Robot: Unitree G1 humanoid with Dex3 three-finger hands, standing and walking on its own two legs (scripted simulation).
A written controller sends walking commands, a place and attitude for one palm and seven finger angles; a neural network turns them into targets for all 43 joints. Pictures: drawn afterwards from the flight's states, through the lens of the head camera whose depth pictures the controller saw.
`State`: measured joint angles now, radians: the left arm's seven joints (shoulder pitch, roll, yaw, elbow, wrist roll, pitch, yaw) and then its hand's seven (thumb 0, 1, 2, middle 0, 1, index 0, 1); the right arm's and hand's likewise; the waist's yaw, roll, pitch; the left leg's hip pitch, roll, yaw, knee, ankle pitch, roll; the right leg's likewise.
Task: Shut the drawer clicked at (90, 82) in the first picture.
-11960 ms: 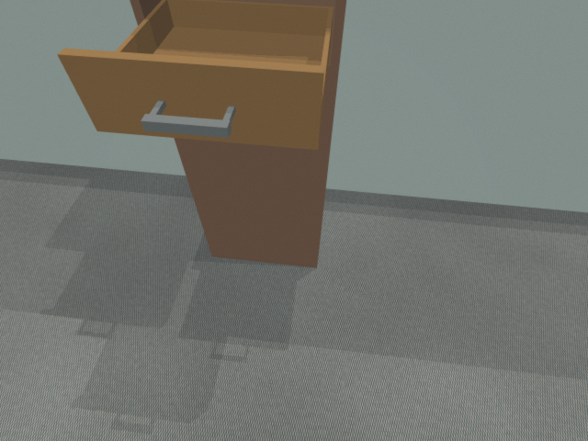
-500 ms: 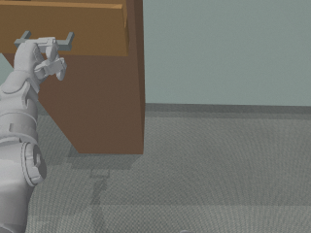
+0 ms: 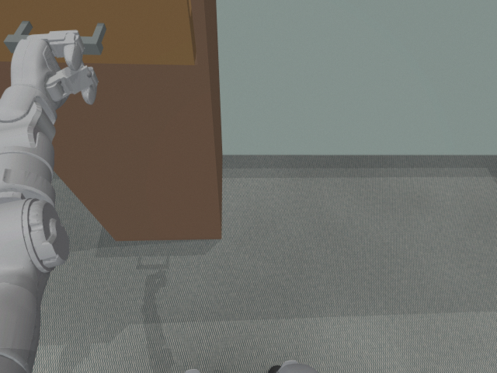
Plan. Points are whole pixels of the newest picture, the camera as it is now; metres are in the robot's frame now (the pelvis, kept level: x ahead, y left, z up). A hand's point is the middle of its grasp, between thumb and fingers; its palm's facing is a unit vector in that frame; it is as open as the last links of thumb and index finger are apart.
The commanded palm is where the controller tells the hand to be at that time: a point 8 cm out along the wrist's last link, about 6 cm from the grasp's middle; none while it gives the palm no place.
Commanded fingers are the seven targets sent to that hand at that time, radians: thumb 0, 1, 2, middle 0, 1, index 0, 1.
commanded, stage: push the drawer shut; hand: left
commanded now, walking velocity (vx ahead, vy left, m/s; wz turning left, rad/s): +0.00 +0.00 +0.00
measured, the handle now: (59, 36) +0.60 +0.25 +0.18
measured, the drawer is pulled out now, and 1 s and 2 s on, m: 0.01 0.00 0.00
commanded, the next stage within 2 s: pull the fist back off the drawer in 0.28 s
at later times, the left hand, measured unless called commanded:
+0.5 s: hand (84, 68) +0.53 +0.20 +0.17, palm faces -0.04 -1.00 -0.03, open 3.4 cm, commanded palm +0.55 +0.23 +0.17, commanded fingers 0.00 0.90 0.90 -1.40 -1.60 -1.40 -1.60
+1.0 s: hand (91, 67) +0.53 +0.19 +0.17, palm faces -0.06 -1.00 +0.01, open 3.4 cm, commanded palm +0.50 +0.24 +0.17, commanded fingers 0.00 0.90 0.90 -1.40 -1.60 -1.40 -1.60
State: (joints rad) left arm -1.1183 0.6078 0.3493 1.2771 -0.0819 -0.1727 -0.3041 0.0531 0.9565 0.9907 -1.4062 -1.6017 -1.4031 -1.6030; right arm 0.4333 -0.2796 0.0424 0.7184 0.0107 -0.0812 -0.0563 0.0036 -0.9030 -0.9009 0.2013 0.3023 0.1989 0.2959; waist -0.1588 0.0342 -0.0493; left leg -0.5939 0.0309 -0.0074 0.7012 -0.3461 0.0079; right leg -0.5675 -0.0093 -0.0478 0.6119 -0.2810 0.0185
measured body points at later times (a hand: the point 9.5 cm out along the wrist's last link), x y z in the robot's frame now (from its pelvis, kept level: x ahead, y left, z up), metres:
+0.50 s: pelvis -0.01 +0.00 +0.00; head +0.10 +0.01 +0.43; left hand +0.53 +0.25 +0.17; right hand -0.06 -0.28 -0.11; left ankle -0.01 +0.11 -0.72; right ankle +0.00 -0.14 -0.72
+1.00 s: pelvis +0.00 +0.00 +0.00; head +0.09 +0.01 +0.44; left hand +0.52 +0.24 +0.18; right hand -0.04 -0.26 -0.11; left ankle -0.01 +0.11 -0.72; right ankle +0.00 -0.14 -0.72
